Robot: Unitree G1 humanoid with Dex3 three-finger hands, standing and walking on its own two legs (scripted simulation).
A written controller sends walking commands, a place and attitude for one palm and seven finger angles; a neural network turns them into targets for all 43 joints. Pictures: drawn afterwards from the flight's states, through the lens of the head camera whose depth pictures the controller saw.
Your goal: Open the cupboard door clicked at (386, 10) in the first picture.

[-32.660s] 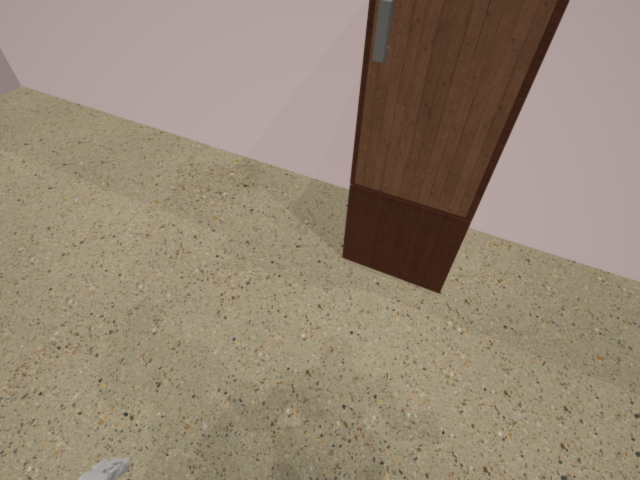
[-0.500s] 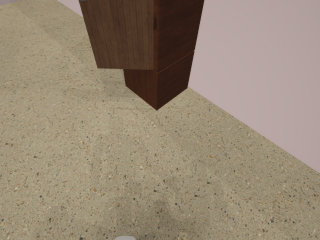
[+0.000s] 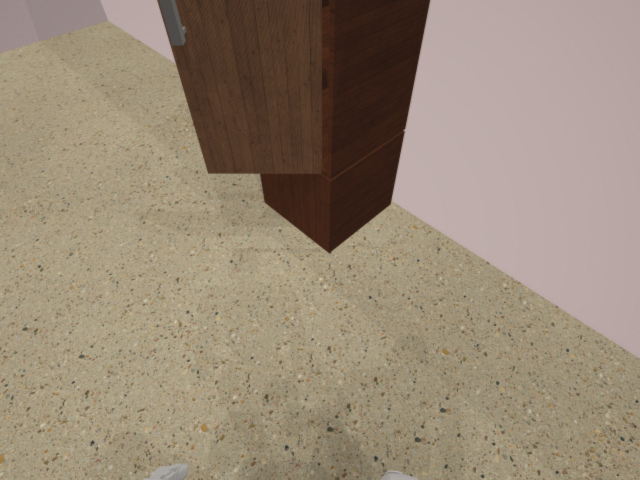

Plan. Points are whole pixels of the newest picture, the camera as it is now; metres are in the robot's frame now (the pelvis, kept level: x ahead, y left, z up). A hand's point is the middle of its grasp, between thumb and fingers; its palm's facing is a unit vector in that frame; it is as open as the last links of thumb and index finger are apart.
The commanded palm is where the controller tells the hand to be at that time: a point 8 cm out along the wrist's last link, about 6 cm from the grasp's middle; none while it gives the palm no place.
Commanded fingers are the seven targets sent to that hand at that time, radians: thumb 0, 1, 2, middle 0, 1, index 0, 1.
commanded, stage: take the last steps up to it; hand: left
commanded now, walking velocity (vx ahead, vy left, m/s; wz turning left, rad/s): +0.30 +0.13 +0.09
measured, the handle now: (173, 8) +1.00 +0.34 +0.15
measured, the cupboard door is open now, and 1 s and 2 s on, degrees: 45 45 45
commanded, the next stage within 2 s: come to a stop and stand still in 0.90 s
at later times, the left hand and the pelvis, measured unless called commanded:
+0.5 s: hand out of the picture +0.10 +0.22 -0.18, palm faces +0.20 -0.96 -0.18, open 7.3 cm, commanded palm none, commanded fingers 0.00 0.90 0.90 -0.20 -0.30 -0.20 -0.30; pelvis +0.19 +0.06 -0.01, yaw +5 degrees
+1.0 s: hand (180, 292) +0.47 +0.28 -0.16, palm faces +0.01 -0.97 -0.23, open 7.3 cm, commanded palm none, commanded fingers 0.00 0.90 0.90 -0.20 -0.30 -0.20 -0.30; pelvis +0.36 +0.09 -0.01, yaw +1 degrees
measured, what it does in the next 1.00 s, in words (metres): walks ahead: right foot, then left foot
